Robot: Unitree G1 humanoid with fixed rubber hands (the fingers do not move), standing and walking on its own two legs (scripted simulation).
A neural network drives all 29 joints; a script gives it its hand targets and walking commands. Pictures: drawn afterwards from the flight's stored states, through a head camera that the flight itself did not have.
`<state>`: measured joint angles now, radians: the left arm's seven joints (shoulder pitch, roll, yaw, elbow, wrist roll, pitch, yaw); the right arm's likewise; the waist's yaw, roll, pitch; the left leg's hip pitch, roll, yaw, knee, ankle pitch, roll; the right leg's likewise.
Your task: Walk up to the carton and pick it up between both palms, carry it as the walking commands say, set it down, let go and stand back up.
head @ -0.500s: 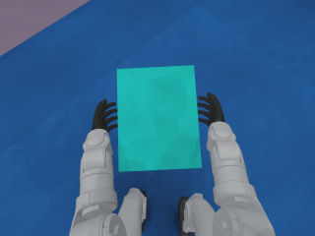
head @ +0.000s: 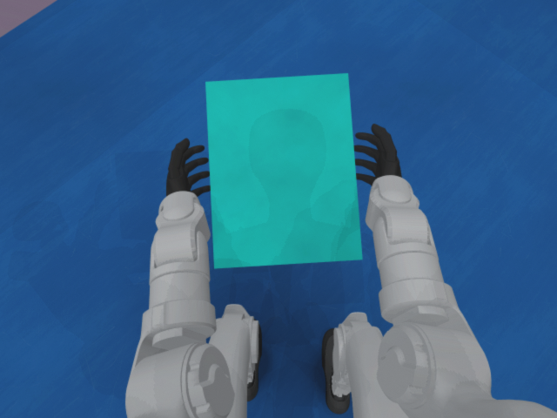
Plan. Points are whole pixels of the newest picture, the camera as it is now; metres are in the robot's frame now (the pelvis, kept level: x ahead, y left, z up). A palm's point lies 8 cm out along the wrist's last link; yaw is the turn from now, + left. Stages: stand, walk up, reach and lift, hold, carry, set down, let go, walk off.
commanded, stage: set down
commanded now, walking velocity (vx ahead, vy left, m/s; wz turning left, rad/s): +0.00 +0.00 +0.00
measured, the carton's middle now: (281, 178) +0.48 +0.04 -0.15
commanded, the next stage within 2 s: none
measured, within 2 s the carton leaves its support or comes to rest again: neither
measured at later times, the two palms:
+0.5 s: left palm (193, 193) +0.44 +0.19 -0.14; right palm (366, 180) +0.48 -0.10 -0.13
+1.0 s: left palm (205, 193) +0.48 +0.19 -0.24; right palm (352, 186) +0.50 -0.10 -0.23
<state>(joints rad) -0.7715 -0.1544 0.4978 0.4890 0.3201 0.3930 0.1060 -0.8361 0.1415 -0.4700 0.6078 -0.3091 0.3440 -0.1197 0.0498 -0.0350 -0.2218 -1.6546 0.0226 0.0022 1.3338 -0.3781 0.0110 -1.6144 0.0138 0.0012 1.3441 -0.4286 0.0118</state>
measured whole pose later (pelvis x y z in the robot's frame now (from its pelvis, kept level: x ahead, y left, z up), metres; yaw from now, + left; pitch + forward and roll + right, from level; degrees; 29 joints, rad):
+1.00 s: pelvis -0.01 -0.01 -0.13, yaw +0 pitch +47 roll -2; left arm -1.12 0.05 0.43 0.63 0.23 0.39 0.07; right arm -1.14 0.03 -0.45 0.65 -0.18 0.33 -0.20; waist 0.05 -0.04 -0.06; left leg -2.14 0.00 -0.03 1.78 -0.47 -0.01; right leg -2.09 0.06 0.01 1.81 -0.55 0.03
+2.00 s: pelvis -0.01 +0.00 -0.22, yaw +0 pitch +40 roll -2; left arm -1.47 0.28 0.25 0.89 0.00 0.30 0.06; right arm -1.45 -0.20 -0.30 0.88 0.02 0.26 -0.17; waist 0.05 -0.03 0.35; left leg -2.29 -0.01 -0.03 2.15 -0.56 0.00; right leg -2.22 0.08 0.02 2.18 -0.65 0.05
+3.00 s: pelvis +0.00 -0.01 -0.24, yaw +0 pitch +38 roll -1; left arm -1.53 0.32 0.36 0.94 0.07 0.23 -0.06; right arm -1.51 -0.19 -0.38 0.89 -0.03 0.19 -0.08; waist 0.05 -0.03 0.44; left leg -2.26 0.01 -0.02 2.23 -0.63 -0.01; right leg -2.21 0.10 0.02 2.26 -0.71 0.04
